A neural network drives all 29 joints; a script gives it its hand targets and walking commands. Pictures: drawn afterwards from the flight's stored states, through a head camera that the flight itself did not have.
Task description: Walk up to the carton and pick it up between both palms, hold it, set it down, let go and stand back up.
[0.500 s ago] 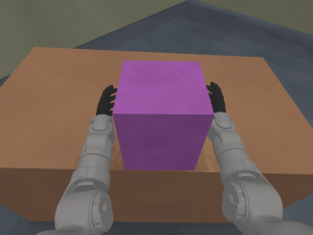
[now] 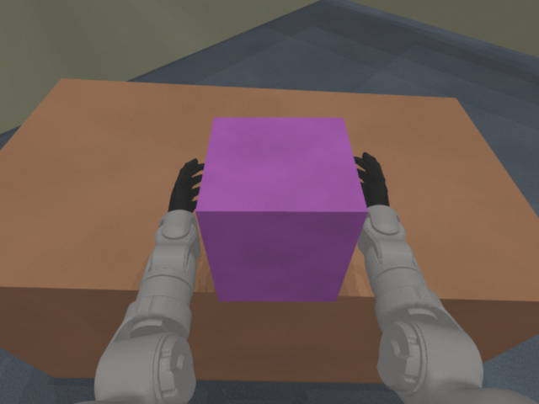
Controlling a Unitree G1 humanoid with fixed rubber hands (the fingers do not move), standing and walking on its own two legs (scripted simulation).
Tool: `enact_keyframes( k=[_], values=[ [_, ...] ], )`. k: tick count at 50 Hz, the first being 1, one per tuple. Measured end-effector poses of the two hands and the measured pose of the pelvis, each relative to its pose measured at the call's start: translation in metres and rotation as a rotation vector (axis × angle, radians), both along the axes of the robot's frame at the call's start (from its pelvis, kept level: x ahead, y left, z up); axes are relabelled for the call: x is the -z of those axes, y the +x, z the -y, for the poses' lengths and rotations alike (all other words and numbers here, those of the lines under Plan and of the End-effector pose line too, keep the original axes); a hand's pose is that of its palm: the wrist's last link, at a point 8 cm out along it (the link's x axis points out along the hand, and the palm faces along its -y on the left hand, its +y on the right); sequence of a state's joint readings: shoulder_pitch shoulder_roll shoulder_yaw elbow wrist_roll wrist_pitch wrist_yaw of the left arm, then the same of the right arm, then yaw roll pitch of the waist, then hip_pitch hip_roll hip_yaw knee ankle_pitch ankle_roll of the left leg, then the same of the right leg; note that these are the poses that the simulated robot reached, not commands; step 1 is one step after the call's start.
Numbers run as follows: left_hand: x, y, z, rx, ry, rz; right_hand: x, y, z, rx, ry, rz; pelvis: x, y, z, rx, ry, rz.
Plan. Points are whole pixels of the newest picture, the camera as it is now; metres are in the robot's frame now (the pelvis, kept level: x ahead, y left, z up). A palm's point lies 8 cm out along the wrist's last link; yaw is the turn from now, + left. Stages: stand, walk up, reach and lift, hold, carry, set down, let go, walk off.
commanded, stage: set down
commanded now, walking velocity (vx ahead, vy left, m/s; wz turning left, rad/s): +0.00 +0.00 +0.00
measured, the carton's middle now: (277, 214) +0.40 +0.00 +0.04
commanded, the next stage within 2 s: none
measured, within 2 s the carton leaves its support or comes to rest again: rests again in 0.26 s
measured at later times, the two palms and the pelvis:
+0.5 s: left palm (185, 215) +0.39 +0.15 +0.06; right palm (369, 211) +0.39 -0.15 +0.07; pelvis +0.01 +0.00 +0.00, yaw +0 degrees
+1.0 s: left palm (189, 217) +0.39 +0.14 +0.05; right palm (372, 215) +0.39 -0.16 +0.07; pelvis +0.01 +0.00 +0.00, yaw +0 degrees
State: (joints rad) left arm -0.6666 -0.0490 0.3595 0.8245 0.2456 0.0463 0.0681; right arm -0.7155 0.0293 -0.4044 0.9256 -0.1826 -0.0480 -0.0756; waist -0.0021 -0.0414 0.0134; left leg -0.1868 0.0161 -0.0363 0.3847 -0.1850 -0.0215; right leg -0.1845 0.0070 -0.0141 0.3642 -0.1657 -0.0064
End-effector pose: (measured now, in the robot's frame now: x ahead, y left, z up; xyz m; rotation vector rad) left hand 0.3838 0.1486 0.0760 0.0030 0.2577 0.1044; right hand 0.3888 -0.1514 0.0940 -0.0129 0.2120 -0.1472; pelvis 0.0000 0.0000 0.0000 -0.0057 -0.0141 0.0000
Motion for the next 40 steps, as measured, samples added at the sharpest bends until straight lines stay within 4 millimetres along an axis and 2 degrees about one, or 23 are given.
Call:
enact_keyframes(
  k=[15, 40],
  values=[
    [0.017, -0.001, -0.001, 0.002, 0.006, -0.010, 0.016, 0.000, -0.001, -0.002, -0.011, -0.008, 0.000, 0.004, 0.000, 0.000, 0.000, -0.005],
    [0.021, 0.003, 0.003, 0.003, -0.005, 0.028, 0.025, 0.000, 0.004, -0.001, -0.020, 0.013, 0.000, 0.008, 0.000, 0.000, 0.000, -0.011]
  ],
)
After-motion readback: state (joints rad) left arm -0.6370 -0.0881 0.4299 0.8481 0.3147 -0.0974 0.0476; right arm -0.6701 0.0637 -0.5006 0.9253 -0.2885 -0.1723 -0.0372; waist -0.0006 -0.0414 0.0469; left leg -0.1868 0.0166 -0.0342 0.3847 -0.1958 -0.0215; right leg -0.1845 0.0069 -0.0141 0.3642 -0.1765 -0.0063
